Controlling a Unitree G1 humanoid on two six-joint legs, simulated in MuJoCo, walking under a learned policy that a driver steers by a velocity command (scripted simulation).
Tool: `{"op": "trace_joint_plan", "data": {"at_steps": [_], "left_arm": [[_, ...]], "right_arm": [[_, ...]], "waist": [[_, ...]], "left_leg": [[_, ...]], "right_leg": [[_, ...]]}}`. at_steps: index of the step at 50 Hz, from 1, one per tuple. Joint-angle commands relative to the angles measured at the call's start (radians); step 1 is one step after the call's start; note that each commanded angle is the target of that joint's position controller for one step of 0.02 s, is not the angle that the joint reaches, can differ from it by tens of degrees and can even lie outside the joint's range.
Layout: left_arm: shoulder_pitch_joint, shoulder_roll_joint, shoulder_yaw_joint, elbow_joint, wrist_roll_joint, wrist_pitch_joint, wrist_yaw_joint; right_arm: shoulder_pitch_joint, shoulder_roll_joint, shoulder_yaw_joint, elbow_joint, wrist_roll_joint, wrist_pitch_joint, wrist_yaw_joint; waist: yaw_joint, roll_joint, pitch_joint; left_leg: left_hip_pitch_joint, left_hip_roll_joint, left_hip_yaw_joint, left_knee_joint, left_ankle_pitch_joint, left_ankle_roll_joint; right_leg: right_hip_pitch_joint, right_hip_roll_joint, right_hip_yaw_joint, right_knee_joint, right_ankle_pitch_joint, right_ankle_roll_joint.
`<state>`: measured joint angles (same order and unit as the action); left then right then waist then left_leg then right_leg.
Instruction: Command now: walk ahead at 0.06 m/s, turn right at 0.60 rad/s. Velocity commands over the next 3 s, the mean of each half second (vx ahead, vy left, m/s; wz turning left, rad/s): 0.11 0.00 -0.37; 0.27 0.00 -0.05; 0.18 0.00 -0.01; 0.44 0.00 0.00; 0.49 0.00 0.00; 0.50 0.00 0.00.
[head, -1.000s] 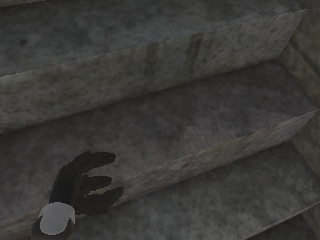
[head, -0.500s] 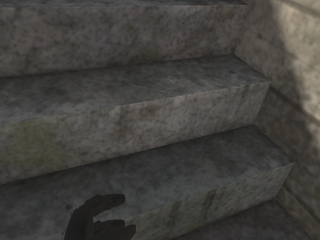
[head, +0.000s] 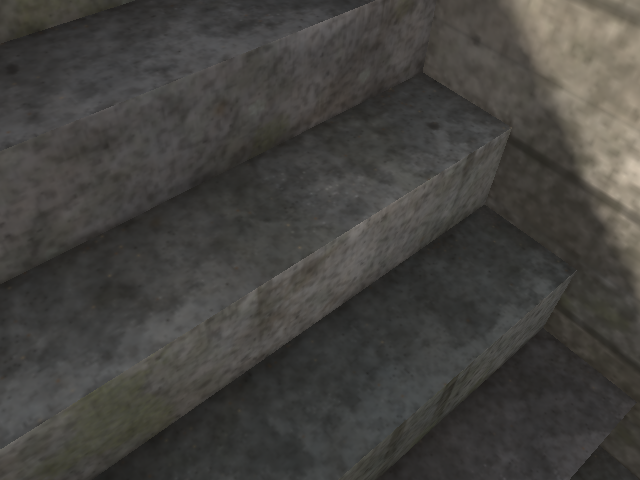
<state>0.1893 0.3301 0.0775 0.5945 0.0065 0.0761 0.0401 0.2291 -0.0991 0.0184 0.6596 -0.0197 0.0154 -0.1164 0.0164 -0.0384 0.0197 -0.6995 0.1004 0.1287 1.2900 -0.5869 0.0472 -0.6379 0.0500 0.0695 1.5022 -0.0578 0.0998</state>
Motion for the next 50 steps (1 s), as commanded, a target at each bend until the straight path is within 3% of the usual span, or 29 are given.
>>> {"op": "trace_joint_plan", "data": {"at_steps": [1, 3, 7, 10, 14, 16, 18, 19, 20, 21, 22, 23, 24, 25, 26, 27, 28, 29, 30, 32, 35, 38, 40, 44, 45, 46, 48, 49, 50], "left_arm": [[0.013, 0.002, -0.01, -0.048, -0.015, -0.009, -0.024], [0.028, 0.012, -0.006, -0.066, -0.009, 0.005, -0.024], [0.01, 0.04, 0.001, -0.081, -0.002, 0.018, -0.019], [0.014, 0.041, 0.002, -0.064, -0.018, 0.021, -0.02], [0.054, 0.022, -0.009, 0.02, -0.047, 0.026, -0.039], [0.068, 0.014, -0.005, 0.052, -0.047, 0.022, -0.038], [0.052, -0.005, 0.0, 0.076, -0.054, 0.017, -0.035], [0.102, -0.027, -0.004, 0.089, -0.034, 0.017, -0.025], [0.197, -0.014, 0.0, 0.134, -0.011, 0.013, -0.023], [0.424, -0.071, -0.013, 0.199, 0.01, -0.007, -0.028], [0.361, -0.05, -0.06, 0.233, 0.027, -0.034, -0.026], [0.354, 0.126, -0.013, 0.243, 0.048, -0.043, -0.044], [0.288, 0.226, 0.022, 0.181, 0.023, -0.029, -0.045], [0.283, 0.202, 0.02, 0.171, -0.019, -0.019, -0.03], [0.278, 0.037, -0.03, 0.217, -0.023, -0.007, -0.006], [0.272, 0.036, -0.041, 0.218, -0.033, -0.026, 0.004], [0.247, -0.003, -0.056, 0.211, -0.03, -0.044, 0.01], [0.259, -0.069, -0.08, 0.224, -0.003, -0.053, 0.025], [0.245, -0.083, -0.092, 0.213, 0.013, -0.063, 0.026], [0.301, -0.05, -0.086, 0.204, 0.018, -0.07, 0.038], [0.393, -0.121, -0.109, 0.208, 0.018, -0.061, 0.043], [0.348, -0.178, -0.136, 0.182, 0.036, -0.048, 0.051], [0.316, -0.174, -0.14, 0.162, 0.016, -0.038, 0.06], [0.31, -0.174, -0.123, 0.171, -0.018, 0.022, 0.101], [0.308, -0.144, -0.1, 0.182, -0.022, 0.031, 0.095], [0.35, -0.125, -0.085, 0.202, -0.017, 0.037, 0.09], [0.461, -0.092, -0.061, 0.286, -0.033, 0.024, 0.055], [0.508, -0.08, -0.048, 0.323, -0.017, 0.008, 0.039], [0.566, -0.064, -0.028, 0.327, -0.013, -0.006, 0.024]], "right_arm": [[-0.021, -0.097, -0.042, -0.102, 0.002, -0.034, -0.026], [-0.042, -0.115, -0.043, -0.099, 0.001, -0.021, -0.015], [-0.007, -0.125, -0.049, -0.109, -0.006, -0.014, -0.009], [0.016, -0.154, -0.055, -0.105, -0.013, -0.015, -0.012], [-0.018, -0.129, -0.04, -0.063, -0.003, 0.013, 0.006], [-0.01, -0.162, -0.053, -0.029, 0.014, 0.023, 0.015], [-0.036, -0.132, -0.043, -0.019, 0.028, 0.046, 0.035], [-0.112, -0.13, -0.04, -0.052, 0.039, 0.046, 0.038], [-0.132, -0.071, -0.029, -0.053, 0.054, 0.039, 0.048], [-0.298, 0.033, -0.006, -0.081, 0.075, -0.008, 0.073], [-0.336, 0.159, 0.003, -0.099, 0.059, -0.034, 0.101], [-0.017, 0.127, -0.004, -0.012, 0.088, -0.065, 0.11], [0.065, 0.054, 0.002, -0.007, 0.077, -0.076, 0.098], [0.007, 0.006, 0.013, -0.021, 0.059, -0.074, 0.088], [-0.129, 0.028, 0.005, -0.01, 0.056, -0.057, 0.085], [-0.143, 0.063, 0.015, -0.038, 0.066, -0.056, 0.081], [-0.128, 0.039, 0.009, -0.029, 0.061, -0.052, 0.084], [-0.163, 0.031, 0.008, -0.018, 0.052, -0.046, 0.097], [-0.167, 0.048, 0.012, -0.024, 0.056, -0.044, 0.099], [-0.167, 0.047, 0.02, -0.024, 0.062, -0.041, 0.098], [-0.231, 0.093, 0.042, -0.05, 0.071, -0.031, 0.101], [-0.201, 0.127, 0.057, -0.038, 0.076, -0.021, 0.116], [-0.227, 0.142, 0.063, -0.058, 0.084, -0.016, 0.108], [-0.292, 0.175, 0.082, -0.088, 0.068, -0.008, 0.093], [-0.279, 0.145, 0.072, -0.071, 0.062, -0.006, 0.086], [-0.291, 0.131, 0.07, -0.06, 0.032, -0.005, 0.082], [-0.281, 0.096, 0.062, -0.05, 0.013, -0.01, 0.062], [-0.237, 0.063, 0.049, -0.015, -0.002, -0.013, 0.063], [-0.228, 0.033, 0.034, 0.011, -0.015, -0.016, 0.071]], "waist": [[-0.024, 0.022, -0.107], [0.003, 0.053, -0.082], [-0.032, 0.108, -0.051], [-0.05, 0.165, -0.031], [-0.053, 0.188, -0.042], [-0.054, 0.189, -0.047], [-0.061, 0.17, -0.025], [-0.029, 0.168, 0.024], [-0.001, 0.054, 0.009], [0.17, -0.093, -0.054], [0.04, -0.214, -0.095], [-0.08, -0.171, -0.283], [-0.094, -0.069, -0.38], [-0.052, 0.013, -0.339], [-0.018, 0.097, -0.263], [-0.041, -0.008, -0.205], [-0.049, 0.031, -0.177], [-0.037, 0.04, -0.138], [-0.049, 0.065, -0.128], [-0.034, 0.002, -0.11], [-0.015, -0.027, 0.001], [-0.048, -0.027, 0.03], [-0.046, -0.051, 0.026], [-0.044, -0.124, -0.055], [-0.039, -0.136, -0.052], [-0.022, -0.16, -0.035], [-0.005, -0.212, -0.014], [-0.005, -0.206, -0.033], [0.043, -0.059, -0.144]], "left_leg": [[0.264, 0.202, -0.482, -0.458, 0.218, 0.12], [0.229, 0.209, -0.429, -0.497, 0.194, 0.12], [0.253, 0.238, -0.356, -0.515, 0.134, 0.125], [0.214, 0.252, -0.328, -0.517, -0.046, 0.12], [0.145, 0.191, -0.203, -0.431, -0.07, 0.085], [0.142, 0.183, -0.187, -0.352, -0.151, 0.065], [0.126, 0.147, -0.12, -0.22, -0.086, 0.057], [0.065, 0.146, -0.144, -0.134, -0.101, 0.057], [-0.022, 0.096, -0.07, 0.166, -0.234, 0.04], [-0.002, 0.027, 0.042, 0.741, -0.322, -0.051], [-0.31, -0.002, 0.012, 1.202, -0.318, -0.093], [-0.374, -0.043, -0.059, 1.461, -0.175, -0.15], [-0.52, -0.037, -0.077, 1.525, -0.108, -0.195], [-0.595, -0.015, -0.093, 1.366, -0.045, -0.195], [-0.61, -0.024, -0.098, 1.322, 0.047, -0.177], [-0.615, -0.023, -0.11, 1.276, 0.104, -0.178], [-0.639, -0.024, -0.122, 1.246, 0.195, -0.167], [-0.64, -0.039, -0.136, 1.233, 0.25, -0.153], [-0.608, -0.05, -0.14, 1.248, 0.309, -0.135], [-0.64, -0.092, -0.158, 1.361, 0.296, -0.113], [-0.695, -0.134, -0.204, 1.421, 0.188, -0.101], [-0.59, -0.116, -0.219, 1.242, 0.215, -0.13], [-0.508, -0.072, -0.193, 1.101, 0.188, -0.162], [-0.239, -0.012, -0.147, 0.614, 0.032, -0.164], [-0.148, -0.009, -0.105, 0.524, -0.025, -0.143], [-0.109, -0.028, -0.092, 0.417, -0.196, -0.122], [-0.066, -0.043, -0.097, 0.211, -0.291, -0.089], [-0.021, -0.039, -0.157, 0.229, -0.139, -0.056], [0.01, -0.056, -0.188, 0.264, -0.08, -0.031]], "right_leg": [[-0.092, -0.017, 0.099, -0.035, 0.087, 0.02], [-0.055, -0.013, 0.095, -0.065, 0.099, 0.037], [-0.062, -0.013, 0.073, -0.157, 0.108, 0.049], [-0.017, -0.016, 0.042, -0.252, 0.099, 0.038], [0.2, -0.059, -0.079, -0.651, -0.067, -0.035], [0.313, -0.08, -0.133, -0.898, 0.04, -0.09], [0.413, -0.053, -0.243, -1.171, 0.163, -0.131], [0.426, -0.052, -0.252, -1.232, 0.118, -0.157], [0.511, -0.091, -0.203, -1.265, 0.187, -0.199], [0.499, -0.206, -0.018, -1.32, 0.423, -0.226], [0.593, -0.172, -0.004, -1.0, 0.941, -0.05], [0.722, -0.27, 0.229, -0.98, 0.999, -0.092], [0.86, -0.358, 0.384, -1.078, 0.661, -0.219], [0.878, -0.383, 0.443, -1.136, 0.348, -0.279], [0.838, -0.309, 0.429, -1.191, -0.015, -0.229], [0.778, -0.359, 0.547, -1.261, -0.141, -0.265], [0.785, -0.348, 0.533, -1.266, -0.238, -0.241], [0.756, -0.314, 0.451, -1.253, -0.249, -0.209], [0.698, -0.294, 0.421, -1.25, -0.267, -0.19], [0.648, -0.314, 0.4, -1.253, -0.26, -0.23], [0.52, -0.304, 0.346, -1.266, -0.301, -0.27], [0.345, -0.259, 0.237, -1.25, -0.323, -0.205], [0.298, -0.237, 0.225, -1.277, -0.331, -0.197], [0.35, -0.207, 0.183, -1.374, -0.275, -0.196], [0.331, -0.205, 0.162, -1.418, -0.282, -0.199], [0.367, -0.227, 0.167, -1.435, -0.184, -0.212], [0.522, -0.258, 0.141, -1.418, 0.167, -0.202], [0.573, -0.258, 0.086, -1.343, 0.582, -0.207], [0.64, -0.224, 0.027, -1.247, 0.901, -0.174]]}}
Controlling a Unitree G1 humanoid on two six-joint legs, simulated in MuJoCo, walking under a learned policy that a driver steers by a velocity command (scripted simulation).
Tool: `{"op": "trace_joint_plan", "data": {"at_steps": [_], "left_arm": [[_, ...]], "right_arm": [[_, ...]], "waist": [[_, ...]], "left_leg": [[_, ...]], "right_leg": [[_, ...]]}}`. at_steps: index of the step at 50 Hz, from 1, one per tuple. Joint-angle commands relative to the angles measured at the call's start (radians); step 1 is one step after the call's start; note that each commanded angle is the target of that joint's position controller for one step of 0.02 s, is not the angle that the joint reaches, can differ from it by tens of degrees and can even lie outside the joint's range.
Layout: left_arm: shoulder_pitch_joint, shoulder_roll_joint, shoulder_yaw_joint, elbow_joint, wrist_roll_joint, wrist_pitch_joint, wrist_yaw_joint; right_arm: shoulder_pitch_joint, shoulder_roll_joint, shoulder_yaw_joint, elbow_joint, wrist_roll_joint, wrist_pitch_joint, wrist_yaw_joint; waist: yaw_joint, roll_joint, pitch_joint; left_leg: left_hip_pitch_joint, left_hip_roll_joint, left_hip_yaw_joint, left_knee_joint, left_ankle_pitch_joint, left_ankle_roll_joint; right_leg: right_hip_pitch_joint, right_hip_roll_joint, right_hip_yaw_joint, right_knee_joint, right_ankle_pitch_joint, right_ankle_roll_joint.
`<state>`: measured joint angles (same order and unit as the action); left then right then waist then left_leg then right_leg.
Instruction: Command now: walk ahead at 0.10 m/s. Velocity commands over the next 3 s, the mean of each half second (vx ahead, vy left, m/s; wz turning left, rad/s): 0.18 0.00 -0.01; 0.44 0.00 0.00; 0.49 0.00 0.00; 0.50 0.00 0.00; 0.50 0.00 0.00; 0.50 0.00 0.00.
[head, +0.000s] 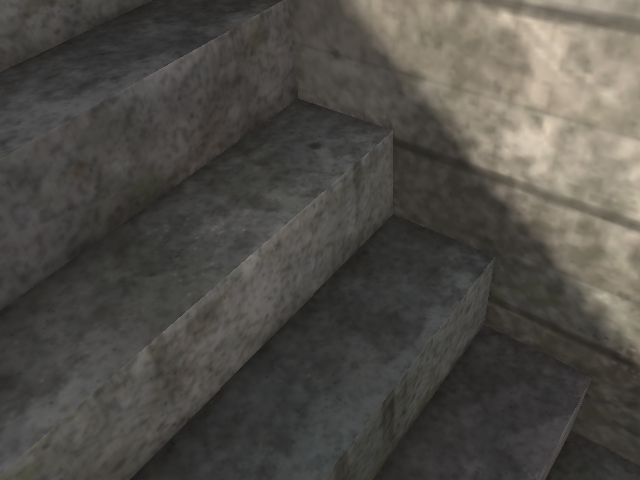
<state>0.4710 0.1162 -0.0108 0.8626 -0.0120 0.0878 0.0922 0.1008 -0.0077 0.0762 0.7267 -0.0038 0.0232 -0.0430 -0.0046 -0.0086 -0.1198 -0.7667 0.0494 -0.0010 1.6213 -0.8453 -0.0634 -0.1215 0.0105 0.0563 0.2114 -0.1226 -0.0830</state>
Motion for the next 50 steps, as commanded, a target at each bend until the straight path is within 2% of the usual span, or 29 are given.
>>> {"op": "trace_joint_plan", "data": {"at_steps": [1, 2, 3, 6, 8, 11, 12, 14, 17, 18, 19, 20, 22, 23, 24, 26, 29, 30, 33, 35, 36, 37, 38, 39, 40, 42, 44, 45, 50], "left_arm": [[0.21, 0.179, 0.061, 0.049, 0.021, -0.031, -0.039], [0.154, 0.18, 0.064, 0.031, 0.021, -0.034, -0.047], [0.11, 0.152, 0.056, 0.019, 0.032, -0.035, -0.057], [0.121, 0.108, 0.044, 0.036, 0.048, -0.002, -0.069], [0.113, 0.124, 0.05, 0.048, 0.046, -0.005, -0.071], [0.116, 0.141, 0.051, 0.058, 0.041, -0.001, -0.058], [0.125, 0.156, 0.057, 0.058, 0.033, -0.001, -0.054], [0.136, 0.135, 0.048, 0.073, 0.023, 0.0, -0.034], [0.183, 0.141, 0.048, 0.113, 0.02, -0.01, -0.027], [0.197, 0.148, 0.051, 0.124, 0.018, -0.014, -0.026], [0.224, 0.126, 0.045, 0.138, 0.018, -0.017, -0.027], [0.253, 0.115, 0.041, 0.144, 0.025, -0.016, -0.025], [0.242, 0.122, 0.039, 0.149, 0.024, -0.025, -0.022], [0.185, 0.104, 0.029, 0.126, 0.021, -0.027, -0.021], [0.175, 0.098, 0.027, 0.121, 0.022, -0.03, -0.02], [0.173, 0.093, 0.028, 0.101, 0.025, -0.045, -0.023], [0.205, 0.053, 0.024, 0.106, 0.039, -0.054, -0.023], [0.183, 0.038, 0.021, 0.096, 0.04, -0.054, -0.022], [0.267, 0.025, 0.019, 0.116, 0.038, -0.05, -0.02], [0.309, 0.038, 0.019, 0.125, 0.031, -0.049, -0.019], [0.318, 0.059, 0.023, 0.13, 0.031, -0.051, -0.024], [0.296, 0.092, 0.029, 0.124, 0.032, -0.061, -0.039], [0.257, 0.126, 0.038, 0.123, 0.032, -0.06, -0.043], [0.188, 0.122, 0.034, 0.1, 0.033, -0.057, -0.043], [0.126, 0.109, 0.026, 0.068, 0.034, -0.063, -0.048], [0.163, 0.12, 0.028, 0.086, 0.035, -0.059, -0.043], [0.179, 0.114, 0.028, 0.086, 0.03, -0.065, -0.041], [0.192, 0.095, 0.024, 0.092, 0.028, -0.059, -0.032], [0.167, 0.076, 0.019, 0.067, 0.038, -0.061, -0.028]], "right_arm": [[-0.046, -0.028, -0.014, -0.055, -0.029, -0.014, 0.007], [-0.049, -0.004, -0.006, -0.052, -0.028, -0.002, 0.011], [-0.055, 0.012, -0.004, -0.043, -0.021, 0.009, 0.006], [-0.115, 0.034, 0.003, -0.026, -0.012, 0.009, 0.002], [-0.084, 0.022, 0.004, -0.012, -0.009, 0.006, -0.004], [-0.106, 0.012, 0.006, 0.006, -0.007, 0.011, -0.005], [-0.12, 0.004, 0.006, 0.009, -0.005, 0.013, -0.01], [-0.155, 0.014, 0.012, 0.006, 0.019, 0.001, -0.014], [-0.169, 0.014, 0.014, 0.006, 0.033, -0.034, -0.021], [-0.171, 0.014, 0.016, 0.002, 0.033, -0.041, -0.021], [-0.179, 0.018, 0.019, -0.007, 0.029, -0.047, -0.016], [-0.198, 0.024, 0.022, -0.022, 0.018, -0.049, -0.012], [-0.191, 0.05, 0.035, -0.045, 0.003, -0.047, 0.001], [-0.176, 0.036, 0.035, -0.046, -0.01, -0.048, 0.012], [-0.129, -0.019, 0.019, -0.021, -0.019, -0.041, 0.02], [-0.145, -0.067, 0.006, -0.031, -0.025, -0.026, 0.025], [-0.19, -0.075, -0.002, -0.049, -0.003, -0.004, 0.027], [-0.243, -0.069, 0.001, -0.072, 0.006, -0.003, 0.031], [-0.292, -0.004, 0.018, -0.087, 0.016, -0.006, 0.04], [-0.284, 0.04, 0.031, -0.092, 0.011, -0.017, 0.046], [-0.271, 0.055, 0.035, -0.101, 0.008, -0.02, 0.047], [-0.203, 0.048, 0.038, -0.088, 0.004, -0.024, 0.04], [-0.174, 0.023, 0.033, -0.064, 0.002, -0.02, 0.031], [-0.217, 0.001, 0.029, -0.075, 0.011, -0.02, 0.028], [-0.298, 0.01, 0.035, -0.111, 0.017, -0.026, 0.022], [-0.31, 0.027, 0.04, -0.13, 0.017, -0.03, 0.023], [-0.283, 0.014, 0.037, -0.133, 0.019, -0.035, 0.024], [-0.264, -0.012, 0.032, -0.113, 0.013, -0.036, 0.028], [-0.286, -0.029, 0.028, -0.132, 0.007, -0.033, 0.034]], "waist": [[0.002, -0.035, -0.079], [0.003, 0.031, -0.11], [0.007, 0.05, -0.084], [0.024, 0.042, 0.069], [0.005, 0.0, 0.102], [0.012, 0.028, 0.101], [0.027, 0.012, 0.112], [0.036, -0.045, 0.17], [0.039, -0.132, 0.228], [0.039, -0.146, 0.226], [0.043, -0.148, 0.206], [0.048, -0.105, 0.165], [0.025, -0.099, 0.087], [-0.007, -0.107, 0.054], [-0.025, -0.073, 0.009], [-0.012, 0.062, -0.027], [0.01, 0.114, 0.031], [0.017, 0.096, 0.076], [0.05, -0.02, 0.087], [0.046, -0.106, 0.039], [0.037, -0.114, -0.001], [0.012, -0.137, -0.017], [-0.004, -0.126, 0.025], [-0.008, -0.092, 0.095], [0.008, -0.056, 0.137], [0.018, -0.058, 0.095], [0.014, -0.099, 0.08], [0.014, -0.121, 0.09], [0.021, -0.014, 0.097]], "left_leg": [[0.093, -0.005, -0.073, -0.133, 0.19, 0.079], [0.132, -0.009, -0.086, -0.192, 0.202, 0.08], [0.147, -0.018, -0.098, -0.219, 0.187, 0.081], [0.066, -0.012, -0.102, -0.159, 0.155, 0.077], [0.061, -0.004, -0.105, -0.155, 0.114, 0.067], [0.026, -0.016, -0.094, -0.163, 0.033, 0.066], [-0.004, -0.032, -0.079, -0.145, -0.044, 0.074], [-0.069, -0.063, -0.033, -0.089, -0.147, 0.067], [-0.161, -0.078, 0.012, -0.02, -0.2, 0.075], [-0.182, -0.084, 0.026, 0.004, -0.212, 0.084], [-0.181, -0.086, 0.04, 0.017, -0.213, 0.088], [-0.172, -0.097, 0.046, 0.035, -0.215, 0.087], [-0.08, -0.103, 0.044, -0.041, -0.22, 0.094], [0.01, -0.114, 0.032, -0.113, -0.224, 0.101], [0.067, -0.113, -0.012, -0.199, -0.207, 0.128], [0.119, -0.092, -0.129, -0.365, -0.257, 0.161], [0.074, -0.083, -0.223, -0.48, -0.35, 0.191], [0.051, -0.096, -0.218, -0.488, -0.311, 0.192], [-0.02, -0.133, -0.108, -0.294, -0.276, 0.15], [-0.019, -0.154, -0.007, -0.107, -0.26, 0.105], [-0.011, -0.161, 0.028, -0.04, -0.273, 0.084], [0.036, -0.163, 0.047, -0.042, -0.303, 0.08], [-0.007, -0.158, 0.054, -0.054, -0.323, 0.082], [-0.043, -0.159, 0.047, -0.081, -0.313, 0.093], [-0.054, -0.152, 0.048, -0.082, -0.275, 0.085], [-0.077, -0.14, 0.051, -0.048, -0.243, 0.08], [-0.06, -0.145, 0.034, -0.061, -0.267, 0.096], [-0.05, -0.149, 0.013, -0.096, -0.307, 0.119], [-0.022, -0.141, -0.091, -0.272, -0.362, 0.157]], "right_leg": [[0.167, -0.171, -0.004, 0.104, 0.988, 0.009], [0.142, -0.159, -0.014, 0.106, 0.898, 0.008], [0.087, -0.149, -0.025, 0.081, 0.751, 0.006], [-0.018, -0.144, -0.004, 0.009, 0.425, 0.01], [-0.06, -0.159, 0.034, -0.018, 0.29, 0.0], [-0.048, -0.161, 0.044, -0.044, 0.118, 0.01], [-0.048, -0.165, 0.061, -0.069, -0.026, 0.002], [-0.062, -0.201, 0.138, -0.14, -0.32, -0.043], [-0.019, -0.256, 0.21, -0.201, -0.439, -0.105], [0.01, -0.267, 0.215, -0.206, -0.424, -0.119], [0.039, -0.269, 0.207, -0.205, -0.375, -0.125], [0.064, -0.276, 0.21, -0.194, -0.318, -0.13], [0.083, -0.25, 0.141, -0.148, -0.129, -0.125], [0.052, -0.211, 0.075, -0.095, 0.089, -0.12], [0.041, -0.171, 0.003, -0.033, 0.237, -0.117], [0.018, -0.109, -0.074, 0.072, 0.375, -0.105], [0.005, -0.071, -0.106, 0.116, 0.287, -0.112], [-0.001, -0.075, -0.109, 0.101, 0.324, -0.114], [0.073, -0.115, -0.088, 0.059, 0.374, -0.1], [0.126, -0.164, -0.034, 0.027, 0.47, -0.102], [0.158, -0.187, -0.013, 0.01, 0.505, -0.098], [0.132, -0.213, 0.035, -0.032, 0.402, -0.137], [0.113, -0.24, 0.068, -0.081, 0.213, -0.169], [0.081, -0.253, 0.065, -0.118, 0.101, -0.169], [0.056, -0.251, 0.06, -0.138, 0.093, -0.146], [0.125, -0.251, 0.043, -0.113, 0.191, -0.121], [0.129, -0.243, 0.027, -0.092, 0.229, -0.12], [0.107, -0.233, 0.015, -0.079, 0.226, -0.137], [0.062, -0.172, -0.051, -0.019, 0.246, -0.124]]}}
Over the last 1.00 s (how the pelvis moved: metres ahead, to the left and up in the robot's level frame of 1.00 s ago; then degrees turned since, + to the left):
0.03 -0.06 -0.08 -10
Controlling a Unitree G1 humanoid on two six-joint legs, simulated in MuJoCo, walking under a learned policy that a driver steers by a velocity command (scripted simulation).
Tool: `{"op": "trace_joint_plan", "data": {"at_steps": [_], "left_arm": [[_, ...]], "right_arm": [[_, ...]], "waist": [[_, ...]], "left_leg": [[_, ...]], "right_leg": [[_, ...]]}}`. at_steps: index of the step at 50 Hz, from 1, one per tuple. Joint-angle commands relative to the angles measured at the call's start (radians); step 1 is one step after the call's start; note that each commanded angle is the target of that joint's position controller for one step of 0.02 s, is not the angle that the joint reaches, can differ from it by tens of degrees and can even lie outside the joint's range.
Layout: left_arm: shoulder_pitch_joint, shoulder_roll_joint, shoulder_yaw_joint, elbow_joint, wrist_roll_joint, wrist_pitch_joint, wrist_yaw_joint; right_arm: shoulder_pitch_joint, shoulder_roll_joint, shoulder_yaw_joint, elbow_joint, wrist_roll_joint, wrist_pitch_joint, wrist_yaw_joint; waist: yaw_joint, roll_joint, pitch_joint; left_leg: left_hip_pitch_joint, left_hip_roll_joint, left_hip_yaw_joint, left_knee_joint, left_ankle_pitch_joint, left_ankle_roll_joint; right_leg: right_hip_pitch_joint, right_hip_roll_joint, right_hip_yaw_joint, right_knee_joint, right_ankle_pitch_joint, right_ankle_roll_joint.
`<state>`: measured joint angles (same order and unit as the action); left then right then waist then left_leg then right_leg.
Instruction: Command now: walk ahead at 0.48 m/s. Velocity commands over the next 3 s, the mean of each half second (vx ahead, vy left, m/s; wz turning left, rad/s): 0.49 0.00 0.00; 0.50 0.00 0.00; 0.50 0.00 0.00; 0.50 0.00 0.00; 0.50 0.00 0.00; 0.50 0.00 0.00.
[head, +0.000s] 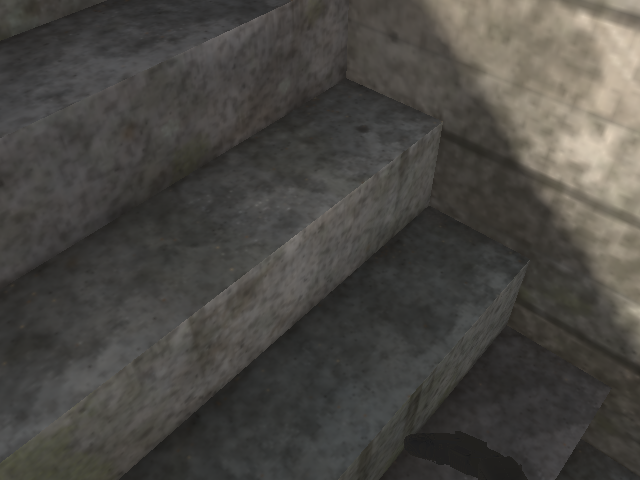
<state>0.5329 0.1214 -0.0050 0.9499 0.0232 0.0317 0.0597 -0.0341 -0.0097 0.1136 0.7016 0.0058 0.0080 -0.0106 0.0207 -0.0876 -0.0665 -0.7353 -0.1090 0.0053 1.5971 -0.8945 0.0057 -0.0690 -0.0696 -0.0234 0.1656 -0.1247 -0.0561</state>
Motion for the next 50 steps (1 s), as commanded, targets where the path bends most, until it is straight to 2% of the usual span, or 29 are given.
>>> {"op": "trace_joint_plan", "data": {"at_steps": [1, 5, 9, 13, 27, 28, 29, 32, 33, 34, 36, 48, 50], "left_arm": [[0.06, 0.062, 0.011, -0.04, 0.0, -0.006, 0.003], [0.094, 0.054, 0.011, -0.041, 0.002, -0.008, -0.002], [0.078, 0.071, 0.012, -0.052, 0.003, -0.009, -0.004], [0.06, 0.085, 0.013, -0.067, 0.002, -0.01, -0.006], [0.006, 0.095, 0.006, -0.123, 0.006, -0.016, -0.011], [0.026, 0.078, 0.005, -0.127, 0.009, -0.007, -0.012], [0.007, 0.078, 0.005, -0.137, 0.006, -0.006, -0.011], [0.004, 0.088, 0.006, -0.152, 0.007, -0.007, -0.01], [-0.009, 0.107, 0.011, -0.161, 0.011, -0.004, -0.012], [-0.006, 0.113, 0.014, -0.17, 0.01, -0.008, -0.016], [-0.003, 0.112, 0.015, -0.176, 0.01, -0.012, -0.019], [-0.03, 0.115, 0.015, -0.241, 0.014, -0.011, -0.025], [-0.053, 0.15, 0.024, -0.262, 0.002, -0.005, -0.021]], "right_arm": [[-0.175, -0.033, -0.008, -0.129, -0.002, -0.019, 0.006], [-0.172, -0.032, -0.008, -0.145, -0.002, -0.014, 0.011], [-0.159, -0.023, -0.005, -0.155, 0.0, -0.016, 0.011], [-0.161, -0.025, -0.004, -0.169, -0.001, -0.02, 0.011], [-0.182, -0.035, 0.001, -0.232, -0.001, -0.026, 0.013], [-0.198, -0.035, 0.001, -0.238, 0.004, -0.023, 0.018], [-0.22, -0.024, 0.003, -0.257, 0.006, -0.024, 0.016], [-0.2, -0.023, 0.003, -0.269, 0.003, -0.024, 0.015], [-0.216, -0.013, 0.01, -0.276, 0.009, -0.025, 0.015], [-0.208, -0.021, 0.008, -0.284, 0.006, -0.026, 0.013], [-0.199, -0.02, 0.008, -0.294, 0.004, -0.027, 0.012], [-0.214, -0.023, 0.01, -0.36, 0.01, -0.031, 0.017], [-0.21, -0.019, 0.014, -0.36, 0.013, -0.036, 0.021]], "waist": [[-0.012, 0.063, 0.049], [0.001, 0.057, 0.019], [-0.013, 0.022, 0.02], [-0.017, 0.012, 0.015], [-0.014, 0.032, 0.013], [0.005, 0.035, 0.033], [0.005, 0.043, 0.043], [0.001, 0.042, 0.015], [0.008, 0.057, 0.02], [0.011, 0.062, 0.001], [0.011, 0.049, -0.016], [0.018, 0.064, 0.002], [0.012, 0.068, 0.017]], "left_leg": [[-0.035, 0.013, -0.111, -0.281, -0.275, 0.091], [-0.039, 0.009, -0.128, -0.28, -0.274, 0.091], [-0.04, -0.004, -0.081, -0.216, -0.259, 0.073], [-0.037, -0.008, -0.061, -0.185, -0.242, 0.067], [-0.035, -0.003, -0.095, -0.203, -0.243, 0.073], [-0.069, 0.003, -0.109, -0.207, -0.235, 0.081], [-0.07, 0.008, -0.111, -0.218, -0.237, 0.076], [-0.048, 0.008, -0.105, -0.207, -0.231, 0.067], [-0.051, 0.018, -0.099, -0.19, -0.183, 0.064], [-0.049, 0.021, -0.103, -0.182, -0.172, 0.066], [-0.04, 0.022, -0.1, -0.173, -0.168, 0.063], [-0.036, 0.028, -0.139, -0.195, -0.167, 0.077], [-0.016, 0.029, -0.139, -0.2, -0.162, 0.074]], "right_leg": [[-0.005, -0.087, 0.02, 0.035, 0.336, -0.15], [0.037, -0.069, -0.005, 0.076, 0.424, -0.142], [0.047, -0.092, 0.019, 0.046, 0.415, -0.148], [0.058, -0.107, 0.023, 0.039, 0.457, -0.146], [0.058, -0.115, 0.011, 0.035, 0.454, -0.142], [0.064, -0.102, -0.014, 0.06, 0.468, -0.128], [0.049, -0.106, -0.013, 0.052, 0.439, -0.118], [0.05, -0.113, 0.002, 0.037, 0.389, -0.118], [0.048, -0.116, 0.003, 0.038, 0.402, -0.111], [0.059, -0.116, -0.003, 0.046, 0.424, -0.107], [0.066, -0.12, 0.004, 0.045, 0.433, -0.112], [0.035, -0.125, -0.002, 0.031, 0.356, -0.111], [0.008, -0.139, 0.013, 0.015, 0.304, -0.099]]}}
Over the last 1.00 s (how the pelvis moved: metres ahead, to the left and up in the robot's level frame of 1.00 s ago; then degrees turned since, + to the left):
0.01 0.04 0.00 2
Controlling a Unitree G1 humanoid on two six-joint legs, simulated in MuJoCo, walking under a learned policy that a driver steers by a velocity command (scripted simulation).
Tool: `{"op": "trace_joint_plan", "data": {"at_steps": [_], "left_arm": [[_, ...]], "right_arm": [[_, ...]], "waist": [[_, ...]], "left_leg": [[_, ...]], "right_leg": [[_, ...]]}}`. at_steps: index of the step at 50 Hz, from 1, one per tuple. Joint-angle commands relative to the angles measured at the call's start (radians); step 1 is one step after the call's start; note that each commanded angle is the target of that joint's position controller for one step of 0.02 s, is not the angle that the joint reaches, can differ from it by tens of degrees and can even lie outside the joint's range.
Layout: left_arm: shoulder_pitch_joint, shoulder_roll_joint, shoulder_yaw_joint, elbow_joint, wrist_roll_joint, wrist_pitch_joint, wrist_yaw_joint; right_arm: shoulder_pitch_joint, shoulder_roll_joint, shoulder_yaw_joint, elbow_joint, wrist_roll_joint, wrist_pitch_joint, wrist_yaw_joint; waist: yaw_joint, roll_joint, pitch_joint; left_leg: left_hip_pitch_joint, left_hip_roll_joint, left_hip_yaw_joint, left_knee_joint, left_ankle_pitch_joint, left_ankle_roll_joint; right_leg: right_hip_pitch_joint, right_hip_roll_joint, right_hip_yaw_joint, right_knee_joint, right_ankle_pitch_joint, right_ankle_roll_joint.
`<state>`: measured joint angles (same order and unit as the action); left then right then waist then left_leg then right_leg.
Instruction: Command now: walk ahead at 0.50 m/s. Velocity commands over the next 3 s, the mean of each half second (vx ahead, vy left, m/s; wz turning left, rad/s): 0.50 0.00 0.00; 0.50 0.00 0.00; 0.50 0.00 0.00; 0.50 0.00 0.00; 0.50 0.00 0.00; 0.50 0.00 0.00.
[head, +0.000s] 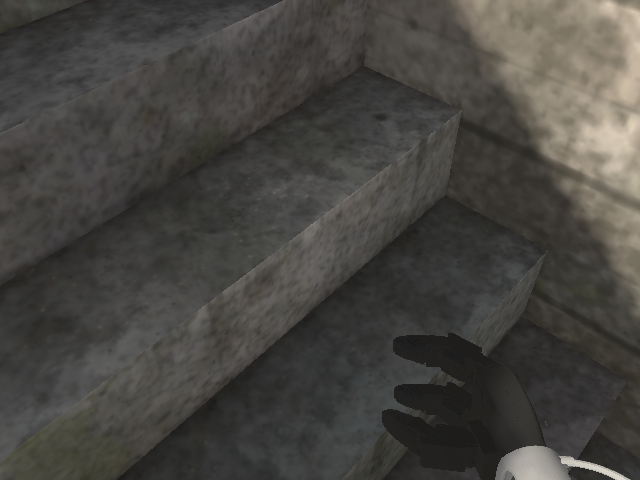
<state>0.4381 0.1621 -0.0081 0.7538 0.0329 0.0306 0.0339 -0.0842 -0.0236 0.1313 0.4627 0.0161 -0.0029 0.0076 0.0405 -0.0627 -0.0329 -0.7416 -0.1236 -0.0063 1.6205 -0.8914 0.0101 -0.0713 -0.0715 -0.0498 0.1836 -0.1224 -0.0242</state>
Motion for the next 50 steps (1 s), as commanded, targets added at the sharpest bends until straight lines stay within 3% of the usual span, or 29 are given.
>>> {"op": "trace_joint_plan", "data": {"at_steps": [1, 14, 15, 16, 20, 21, 22, 23, 26, 34, 37, 41, 45, 47, 50], "left_arm": [[0.033, 0.111, 0.026, -0.077, -0.008, -0.001, 0.006], [0.04, 0.132, 0.03, -0.116, -0.007, -0.004, 0.002], [0.054, 0.1, 0.022, -0.109, 0.003, -0.011, -0.002], [0.057, 0.101, 0.023, -0.105, 0.004, -0.014, -0.004], [0.037, 0.117, 0.026, -0.111, 0.002, -0.014, -0.005], [0.019, 0.135, 0.031, -0.123, -0.006, -0.006, -0.001], [0.011, 0.136, 0.031, -0.13, -0.007, -0.002, 0.002], [0.052, 0.163, 0.042, -0.121, -0.012, 0.002, 0.01], [0.05, 0.142, 0.034, -0.114, -0.001, 0.008, 0.011], [0.042, 0.134, 0.031, -0.11, -0.006, 0.008, 0.005], [0.069, 0.132, 0.031, -0.093, -0.005, 0.006, 0.003], [0.093, 0.153, 0.037, -0.08, -0.014, -0.001, 0.013], [0.081, 0.15, 0.036, -0.086, -0.014, -0.001, 0.019], [0.103, 0.107, 0.025, -0.073, 0.0, -0.008, 0.014], [0.101, 0.111, 0.026, -0.072, 0.001, -0.007, 0.014]], "right_arm": [[-0.158, -0.013, -0.006, -0.123, 0.002, -0.027, 0.004], [-0.148, -0.021, -0.009, -0.145, -0.002, -0.029, 0.003], [-0.154, -0.023, -0.014, -0.154, -0.004, -0.025, 0.0], [-0.152, -0.018, -0.012, -0.158, -0.003, -0.024, -0.003], [-0.144, -0.018, -0.013, -0.163, -0.001, -0.022, -0.004], [-0.147, -0.013, -0.009, -0.157, 0.0, -0.025, -0.001], [-0.145, -0.021, -0.011, -0.154, -0.001, -0.026, 0.001], [-0.119, -0.047, -0.018, -0.133, 0.004, -0.025, -0.001], [-0.12, -0.021, -0.009, -0.132, 0.011, -0.029, -0.011], [-0.119, -0.053, -0.013, -0.117, 0.006, -0.024, -0.019], [-0.117, -0.042, -0.01, -0.111, 0.008, -0.022, -0.019], [-0.098, -0.028, -0.009, -0.103, 0.005, -0.027, -0.006], [-0.097, -0.036, -0.011, -0.104, 0.001, -0.025, -0.005], [-0.11, -0.037, -0.014, -0.117, -0.002, -0.019, -0.007], [-0.107, -0.037, -0.015, -0.12, 0.001, -0.016, -0.006]], "waist": [[-0.011, 0.051, -0.014], [-0.004, 0.027, -0.054], [0.004, 0.022, -0.065], [0.004, 0.014, -0.068], [-0.006, 0.023, -0.064], [-0.011, 0.025, -0.05], [-0.014, 0.036, -0.045], [0.001, 0.069, -0.038], [0.002, 0.038, -0.031], [0.003, 0.08, -0.028], [0.008, 0.06, -0.033], [-0.001, -0.003, -0.052], [-0.009, 0.018, -0.07], [0.002, 0.027, -0.076], [-0.003, 0.03, -0.068]], "left_leg": [[-0.014, 0.043, -0.133, -0.225, -0.157, 0.071], [-0.012, 0.039, -0.128, -0.199, -0.126, 0.065], [-0.027, 0.037, -0.127, -0.193, -0.128, 0.069], [-0.024, 0.038, -0.123, -0.19, -0.136, 0.067], [-0.023, 0.037, -0.114, -0.183, -0.144, 0.062], [-0.01, 0.04, -0.115, -0.193, -0.14, 0.058], [-0.018, 0.039, -0.123, -0.2, -0.136, 0.061], [-0.045, 0.043, -0.121, -0.178, -0.126, 0.07], [-0.045, 0.047, -0.101, -0.167, -0.107, 0.062], [-0.014, 0.063, -0.167, -0.274, -0.127, 0.09], [-0.018, 0.059, -0.156, -0.251, -0.131, 0.086], [-0.041, 0.044, -0.091, -0.137, -0.131, 0.066], [-0.029, 0.042, -0.097, -0.165, -0.145, 0.065], [-0.035, 0.042, -0.106, -0.186, -0.158, 0.075], [-0.044, 0.04, -0.109, -0.19, -0.175, 0.075]], "right_leg": [[0.008, -0.136, 0.035, -0.001, 0.295, -0.126], [0.046, -0.14, 0.023, 0.026, 0.389, -0.124], [0.065, -0.129, 0.01, 0.033, 0.418, -0.135], [0.069, -0.131, 0.012, 0.03, 0.431, -0.139], [0.064, -0.14, 0.02, 0.014, 0.401, -0.141], [0.043, -0.15, 0.035, 0.005, 0.383, -0.134], [0.041, -0.148, 0.029, 0.006, 0.366, -0.129], [0.036, -0.147, 0.023, 0.002, 0.277, -0.121], [0.021, -0.156, 0.04, -0.015, 0.198, -0.126], [-0.012, -0.121, -0.002, 0.015, 0.161, -0.108], [0.002, -0.123, 0.003, 0.014, 0.161, -0.106], [0.048, -0.158, 0.037, -0.001, 0.277, -0.117], [0.059, -0.155, 0.021, 0.014, 0.338, -0.121], [0.07, -0.132, -0.001, 0.028, 0.383, -0.133], [0.07, -0.132, 0.0, 0.022, 0.354, -0.134]]}}
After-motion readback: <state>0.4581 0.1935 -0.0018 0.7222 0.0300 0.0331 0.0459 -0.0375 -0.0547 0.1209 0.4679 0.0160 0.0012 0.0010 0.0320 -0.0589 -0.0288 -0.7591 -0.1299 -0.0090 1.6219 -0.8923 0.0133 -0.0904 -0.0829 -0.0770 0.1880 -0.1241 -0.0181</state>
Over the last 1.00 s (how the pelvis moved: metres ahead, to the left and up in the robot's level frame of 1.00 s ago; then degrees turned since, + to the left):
-0.01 0.01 0.00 0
